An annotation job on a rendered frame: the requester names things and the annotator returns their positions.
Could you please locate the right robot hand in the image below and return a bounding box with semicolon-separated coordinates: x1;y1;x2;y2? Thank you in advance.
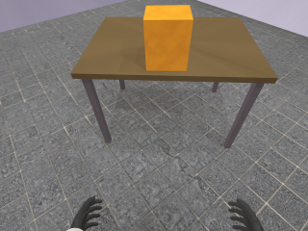
228;198;265;231

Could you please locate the left robot hand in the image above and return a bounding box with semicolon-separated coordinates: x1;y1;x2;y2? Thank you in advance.
69;196;102;231

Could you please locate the table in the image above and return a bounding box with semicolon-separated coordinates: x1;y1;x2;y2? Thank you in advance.
70;16;278;149

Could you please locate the carton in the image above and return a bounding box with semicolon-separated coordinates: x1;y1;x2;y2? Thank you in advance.
143;5;193;71

